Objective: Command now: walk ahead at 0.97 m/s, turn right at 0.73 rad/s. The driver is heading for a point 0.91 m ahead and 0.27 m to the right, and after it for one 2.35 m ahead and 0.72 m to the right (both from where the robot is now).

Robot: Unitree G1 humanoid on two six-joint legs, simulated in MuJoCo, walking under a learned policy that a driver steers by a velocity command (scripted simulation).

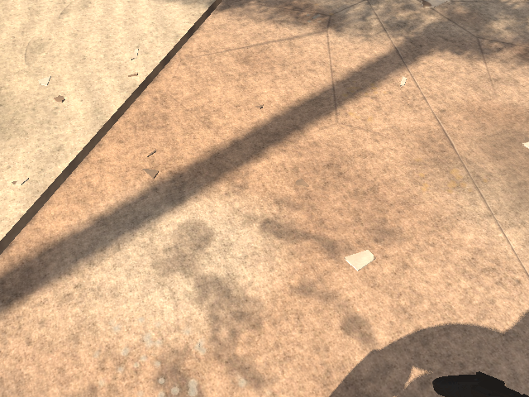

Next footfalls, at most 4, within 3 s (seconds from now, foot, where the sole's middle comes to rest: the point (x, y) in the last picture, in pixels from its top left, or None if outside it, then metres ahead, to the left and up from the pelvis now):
0.18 left None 0.38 0.16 -0.78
0.62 right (354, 326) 0.71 -0.17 -0.78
1.02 left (404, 214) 1.11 -0.35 -0.78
1.60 right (457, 232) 1.05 -0.50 -0.78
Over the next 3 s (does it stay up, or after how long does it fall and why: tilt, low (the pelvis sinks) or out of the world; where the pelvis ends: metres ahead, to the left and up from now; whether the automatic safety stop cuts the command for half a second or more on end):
stays up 0.98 -0.43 0.00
